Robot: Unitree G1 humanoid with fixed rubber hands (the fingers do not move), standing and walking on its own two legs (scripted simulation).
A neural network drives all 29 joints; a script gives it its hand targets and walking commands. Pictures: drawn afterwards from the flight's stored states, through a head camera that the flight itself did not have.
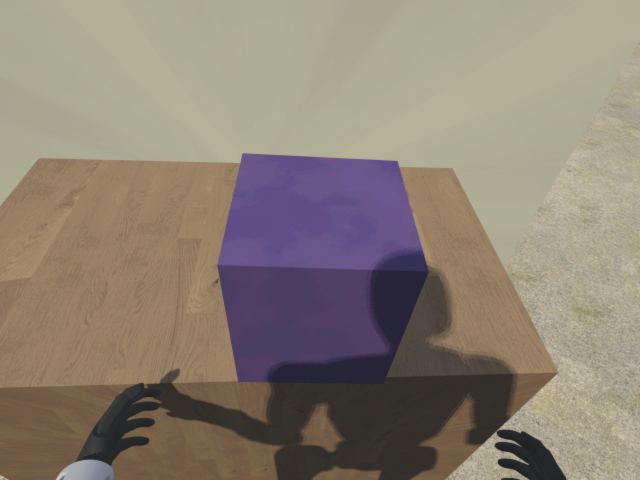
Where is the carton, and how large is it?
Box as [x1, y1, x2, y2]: [217, 153, 428, 383]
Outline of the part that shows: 243,153 217,264 238,381 383,383 428,271 397,161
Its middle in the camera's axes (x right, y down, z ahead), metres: -0.01 +0.04 +0.54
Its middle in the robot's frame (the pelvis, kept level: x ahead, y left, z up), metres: +0.40 +0.04 +0.06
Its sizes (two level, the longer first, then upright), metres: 0.210 0.200 0.250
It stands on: a pedestal, 0.71 m high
